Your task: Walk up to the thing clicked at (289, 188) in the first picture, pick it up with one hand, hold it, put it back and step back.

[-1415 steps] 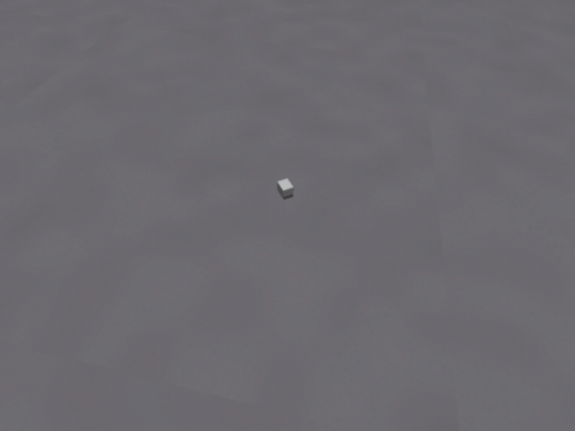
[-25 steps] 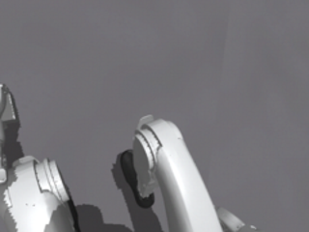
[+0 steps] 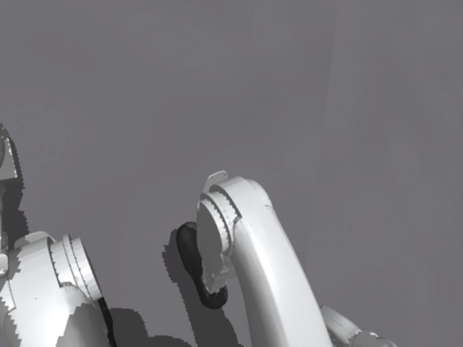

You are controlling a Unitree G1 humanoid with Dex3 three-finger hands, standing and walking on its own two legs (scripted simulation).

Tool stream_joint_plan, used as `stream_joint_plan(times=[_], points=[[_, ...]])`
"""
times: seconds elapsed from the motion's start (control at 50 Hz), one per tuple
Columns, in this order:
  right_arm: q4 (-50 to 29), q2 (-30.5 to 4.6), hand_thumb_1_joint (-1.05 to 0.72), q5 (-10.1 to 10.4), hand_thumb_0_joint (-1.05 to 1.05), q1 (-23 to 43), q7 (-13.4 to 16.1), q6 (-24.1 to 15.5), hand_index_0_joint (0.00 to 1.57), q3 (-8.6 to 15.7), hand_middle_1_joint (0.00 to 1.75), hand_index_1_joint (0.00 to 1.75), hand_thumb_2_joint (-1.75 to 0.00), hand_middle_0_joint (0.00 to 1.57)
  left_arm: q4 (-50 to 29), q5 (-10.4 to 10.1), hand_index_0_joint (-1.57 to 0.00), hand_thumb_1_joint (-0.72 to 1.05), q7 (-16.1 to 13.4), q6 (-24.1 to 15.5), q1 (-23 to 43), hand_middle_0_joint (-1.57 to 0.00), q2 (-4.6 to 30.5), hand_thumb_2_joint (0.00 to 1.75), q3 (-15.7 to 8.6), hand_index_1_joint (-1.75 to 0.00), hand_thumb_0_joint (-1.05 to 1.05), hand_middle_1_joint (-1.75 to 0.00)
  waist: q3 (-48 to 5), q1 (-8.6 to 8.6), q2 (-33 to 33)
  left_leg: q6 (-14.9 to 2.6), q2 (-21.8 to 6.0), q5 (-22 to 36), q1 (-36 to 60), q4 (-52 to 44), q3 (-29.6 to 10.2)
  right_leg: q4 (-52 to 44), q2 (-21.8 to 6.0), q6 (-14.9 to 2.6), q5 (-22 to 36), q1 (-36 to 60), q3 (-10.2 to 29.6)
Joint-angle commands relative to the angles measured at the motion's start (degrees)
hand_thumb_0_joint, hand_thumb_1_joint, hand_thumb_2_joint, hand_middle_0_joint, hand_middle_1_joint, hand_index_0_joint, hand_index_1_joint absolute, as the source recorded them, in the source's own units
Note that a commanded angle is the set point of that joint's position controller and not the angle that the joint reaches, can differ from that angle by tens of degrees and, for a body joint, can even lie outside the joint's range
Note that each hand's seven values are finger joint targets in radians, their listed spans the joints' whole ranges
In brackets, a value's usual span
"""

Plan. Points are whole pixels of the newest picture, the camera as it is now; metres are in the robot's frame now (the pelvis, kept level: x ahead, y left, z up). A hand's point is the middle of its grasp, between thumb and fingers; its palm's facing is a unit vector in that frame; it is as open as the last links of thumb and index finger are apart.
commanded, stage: open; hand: left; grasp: from above
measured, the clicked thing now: out of the picture +0.44 +0.23 -0.28
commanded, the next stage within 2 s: withdraw in 0.64 s
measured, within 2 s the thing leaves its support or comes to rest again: neither
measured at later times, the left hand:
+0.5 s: hand out of the picture +0.43 +0.24 -0.26, palm faces -0.47 -0.11 -0.87, open 12.9 cm
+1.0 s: hand out of the picture +0.45 +0.24 -0.23, palm faces -0.36 -0.14 -0.92, open 13.9 cm
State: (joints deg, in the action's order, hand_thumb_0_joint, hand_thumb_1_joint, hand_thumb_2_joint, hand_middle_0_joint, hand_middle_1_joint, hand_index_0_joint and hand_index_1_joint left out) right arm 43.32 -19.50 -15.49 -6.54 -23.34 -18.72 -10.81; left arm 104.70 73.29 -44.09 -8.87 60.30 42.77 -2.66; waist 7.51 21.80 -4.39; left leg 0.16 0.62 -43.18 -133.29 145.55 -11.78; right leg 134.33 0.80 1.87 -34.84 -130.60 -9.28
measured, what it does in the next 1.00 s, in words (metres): stands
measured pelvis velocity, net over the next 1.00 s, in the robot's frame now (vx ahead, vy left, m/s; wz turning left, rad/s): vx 0.00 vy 0.00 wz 0.00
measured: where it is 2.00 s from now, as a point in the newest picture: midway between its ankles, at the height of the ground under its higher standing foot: (158, 312)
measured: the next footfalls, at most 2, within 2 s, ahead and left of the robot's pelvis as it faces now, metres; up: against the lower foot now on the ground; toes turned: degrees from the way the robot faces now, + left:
none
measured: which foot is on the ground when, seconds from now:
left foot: down 0.00-1.00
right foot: down 0.00-1.00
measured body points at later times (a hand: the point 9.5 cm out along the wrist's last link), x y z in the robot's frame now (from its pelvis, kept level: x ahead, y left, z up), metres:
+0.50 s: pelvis +0.00 +0.00 +0.00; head +0.28 +0.10 +0.34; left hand +0.45 +0.25 -0.21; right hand +0.03 -0.25 -0.06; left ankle +0.06 +0.12 -0.27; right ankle +0.12 -0.12 -0.27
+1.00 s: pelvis +0.00 +0.00 +0.01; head +0.27 +0.10 +0.35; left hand +0.47 +0.25 -0.18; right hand +0.03 -0.26 -0.06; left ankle +0.06 +0.12 -0.27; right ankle +0.12 -0.12 -0.27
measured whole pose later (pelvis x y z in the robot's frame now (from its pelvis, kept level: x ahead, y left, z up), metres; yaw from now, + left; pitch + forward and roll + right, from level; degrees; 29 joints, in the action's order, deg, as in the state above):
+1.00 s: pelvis +0.00 +0.00 +0.01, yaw +0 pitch +32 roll -12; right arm 44.3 -19.7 -14.3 -8.4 -24.3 -18.6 -8.8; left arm 96.0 70.3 -42.6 -6.0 58.6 41.1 -5.5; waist 5.5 20.9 -3.0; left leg 0.8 0.6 -43.5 -133.1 144.2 -11.8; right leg 133.4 0.8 1.3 -35.1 -130.8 -9.4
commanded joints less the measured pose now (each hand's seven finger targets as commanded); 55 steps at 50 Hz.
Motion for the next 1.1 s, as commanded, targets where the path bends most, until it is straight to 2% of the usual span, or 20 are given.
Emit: stream_joint_plan(times=[0.0,0.14,0.26,0.28,0.3,0.34,0.4,0.42,0.48,0.58,0.72,0.76,0.8,0.84,0.88,0.92,0.98,1.0,1.04,1.08], points=[[0.3,-18.5,-0.90,0.3,0.00,-12.4,-0.1,-0.3,0.20,4.6,0.30,0.30,-0.90,0.20,-5.0,-0.2,-0.50,-0.09,-2.6,-0.1,16.0,-0.54,6.8,0.63,0.5,-0.51,0.00,-0.46,-35.9,5.02,23.2,-0.68,-0.7,11.7,23.8,-15.9,3.6,-10.5,3.0,-3.18,12.1,23.2,-5.1],[0.5,-18.4,-0.90,0.2,0.00,-12.3,-0.4,-1.0,0.20,4.3,0.30,0.30,-0.90,0.20,-4.0,-1.0,-0.38,-0.24,-2.2,0.2,14.9,-0.43,7.0,0.76,0.3,-0.63,0.00,-0.58,-35.3,4.64,23.6,-0.54,-0.7,11.5,24.1,-16.2,3.7,-10.7,2.9,-3.11,11.6,23.2,-5.1],[0.7,-18.2,-0.89,0.7,0.00,-11.4,-0.3,-1.0,0.20,4.4,0.30,0.30,-0.90,0.20,-6.6,-1.4,-0.30,-0.31,-2.2,0.4,13.9,-0.36,8.6,0.83,-0.1,-0.70,0.00,-0.65,-38.1,2.98,25.2,-0.48,-0.8,12.4,24.0,-16.3,4.1,-10.6,3.1,-3.27,12.4,24.9,-4.7],[0.8,-17.8,-0.89,0.6,0.00,-12.0,-0.3,-1.0,0.20,4.1,0.30,0.30,-0.90,0.20,-3.2,-1.7,-0.30,-0.31,-1.8,0.7,12.6,-0.35,7.3,0.83,0.4,-0.71,0.00,-0.66,-36.1,4.18,23.3,-0.78,-0.7,12.0,22.7,-15.4,4.5,-10.9,3.2,-3.04,12.5,25.5,-4.6],[0.6,-18.4,-0.89,0.6,0.00,-12.3,-0.3,-0.9,0.20,4.3,0.30,0.30,-0.90,0.20,-6.2,-1.7,-0.28,-0.33,-1.8,0.5,13.3,-0.33,8.0,0.85,0.1,-0.73,0.00,-0.67,-38.3,3.30,23.8,-0.86,-0.7,13.1,23.1,-15.7,4.6,-11.2,3.3,-3.03,13.0,25.8,-4.6],[0.9,-17.5,-0.89,0.5,0.00,-12.4,-0.6,-1.0,0.20,3.9,0.30,0.30,-0.90,0.20,-5.2,-2.4,-0.25,-0.34,-1.2,0.3,14.6,-0.29,6.4,0.85,0.8,-0.76,0.00,-0.72,-36.8,4.67,23.6,-0.83,-0.8,13.5,23.5,-15.0,4.2,-10.3,3.0,-3.03,13.8,24.9,-5.0],[1.0,-18.7,-0.89,0.8,0.00,-12.5,-0.3,-1.1,0.20,4.1,0.30,0.30,-0.90,0.20,-5.6,-2.6,-0.22,-0.37,-1.0,-0.1,13.6,-0.25,7.5,0.87,0.6,-0.80,0.00,-0.76,-37.4,3.81,23.3,-0.83,-0.8,13.8,23.4,-15.4,4.0,-10.9,3.1,-3.06,13.7,25.2,-5.0],[0.8,-18.2,-0.89,0.6,0.00,-13.1,-0.3,-1.2,0.20,3.7,0.30,0.30,-0.90,0.20,-4.4,-2.5,-0.22,-0.37,-0.8,-0.3,13.9,-0.25,7.1,0.86,1.0,-0.81,0.00,-0.79,-35.8,4.81,22.5,-1.04,-0.7,12.8,22.7,-15.1,4.3,-11.2,3.1,-2.93,13.0,25.4,-4.9],[1.3,-18.2,-0.89,0.8,0.00,-12.7,0.1,-0.9,0.20,3.9,0.30,0.30,-0.90,0.20,-6.0,-2.5,-0.20,-0.38,-1.1,-0.9,14.2,-0.21,8.5,0.88,0.6,-0.85,0.00,-0.84,-37.6,3.55,23.1,-0.98,-0.8,11.6,22.2,-15.6,4.8,-11.8,3.5,-3.14,11.8,27.0,-4.2],[0.8,-18.5,-0.89,0.6,0.00,-12.3,0.3,-1.1,0.20,3.6,0.30,0.30,-0.90,0.20,-5.4,-2.1,-0.17,-0.38,-1.5,-1.1,14.3,-0.17,7.3,0.88,1.7,-0.88,0.00,-0.88,-35.3,4.69,22.6,-0.85,-0.8,11.0,22.9,-16.0,3.9,-11.5,3.1,-3.13,11.1,24.0,-5.2],[0.6,-18.8,-0.89,0.5,0.00,-12.6,0.0,-0.9,0.20,3.7,0.30,0.30,-0.90,0.20,-5.8,-1.5,-0.15,-0.39,-2.4,-0.4,13.9,-0.14,8.4,0.89,0.4,-0.91,0.00,-0.92,-36.8,3.95,24.8,-0.22,-1.0,12.8,25.1,-17.2,3.6,-11.1,3.3,-3.33,12.5,24.9,-5.2],[0.6,-18.3,-0.91,0.4,0.00,-12.3,0.0,-1.1,0.20,3.5,0.30,0.30,-0.90,0.20,-4.6,-1.6,-0.15,-0.48,-2.4,0.1,14.5,-0.14,8.0,0.94,0.8,-0.95,0.00,-0.96,-35.4,4.86,24.4,-0.39,-1.0,12.4,24.4,-16.6,3.9,-11.2,3.3,-3.23,12.6,24.8,-4.9],[1.1,-18.8,-0.91,0.5,0.00,-13.1,0.1,-0.9,0.20,4.3,0.30,0.30,-0.90,0.20,-7.8,-1.8,-0.13,-0.51,-3.5,0.6,16.5,-0.12,9.9,0.96,-1.2,-0.98,0.00,-0.99,-40.2,3.64,27.5,0.02,-1.1,14.1,27.3,-17.2,3.6,-11.0,3.2,-3.54,13.9,25.8,-4.9],[1.0,-18.1,-0.92,0.4,0.00,-12.8,-0.5,-1.1,0.20,4.4,0.30,0.30,-0.90,0.20,-7.2,-1.9,-0.11,-0.54,-3.4,1.4,16.9,-0.11,8.5,0.98,-1.0,-1.00,0.00,-1.00,-38.5,4.49,26.8,-0.16,-1.1,13.6,26.2,-16.4,3.9,-10.9,2.9,-3.29,14.1,24.8,-4.9],[1.3,-17.8,-0.91,0.6,0.00,-13.7,-0.8,-0.6,0.20,5.0,0.30,0.30,-0.90,0.20,-10.2,-2.6,-0.10,-0.55,-2.8,2.0,17.5,-0.10,9.9,0.99,-2.7,-1.01,0.00,-1.01,-41.8,3.57,29.1,-0.24,-0.9,14.8,26.9,-16.6,5.0,-11.3,3.1,-3.46,15.0,27.0,-4.3],[2.1,-17.7,-0.92,1.2,0.00,-14.0,-0.8,-0.3,0.20,6.7,0.30,0.30,-0.91,0.20,-17.1,-3.1,-0.08,-0.58,-1.8,2.4,18.5,-0.08,11.3,1.02,-4.8,-1.03,0.00,-1.02,-48.2,0.66,34.1,0.32,-0.8,16.4,32.0,-17.9,5.1,-11.0,2.5,-3.94,15.6,26.2,-4.1],[1.6,-16.1,-0.92,3.6,0.00,-11.6,-1.0,1.9,0.20,8.9,0.30,0.30,-0.91,0.20,-22.6,-4.7,-0.07,-0.60,1.0,4.0,12.9,-0.09,4.3,1.04,-0.8,-1.05,0.00,-1.03,-52.8,-2.70,35.4,0.27,-0.5,16.9,32.4,-19.4,6.4,-11.1,2.9,-4.43,15.8,24.5,-3.3],[2.2,-16.0,-0.92,4.2,0.00,-12.3,-1.1,2.6,0.20,9.8,0.30,0.30,-0.91,0.20,-22.5,-5.2,-0.07,-0.59,2.1,4.8,11.8,-0.08,2.5,1.04,-0.4,-1.04,0.00,-1.03,-51.6,-2.41,34.2,0.20,-0.3,17.2,31.3,-19.9,6.8,-11.3,2.6,-4.44,16.1,23.4,-3.2],[2.5,-15.9,-0.91,5.8,0.00,-12.6,-0.5,4.7,0.20,11.8,0.30,0.30,-0.91,0.20,-27.7,-5.9,-0.06,-0.59,4.2,6.6,10.7,-0.08,1.8,1.04,0.0,-1.05,0.00,-1.04,-54.9,-5.22,34.1,-0.08,-0.3,17.1,31.9,-21.8,7.6,-12.4,2.7,-4.68,15.6,23.0,-2.3],[2.0,-14.7,-0.91,7.6,0.00,-12.6,0.1,6.9,0.20,13.2,0.30,0.30,-0.91,0.20,-31.4,-7.6,-0.06,-0.59,7.1,8.6,9.3,-0.08,-4.2,1.05,3.5,-1.06,0.00,-1.04,-56.8,-5.74,29.6,-0.66,-0.3,17.0,32.0,-23.5,8.3,-14.2,2.8,-4.56,16.2,25.1,-1.4]])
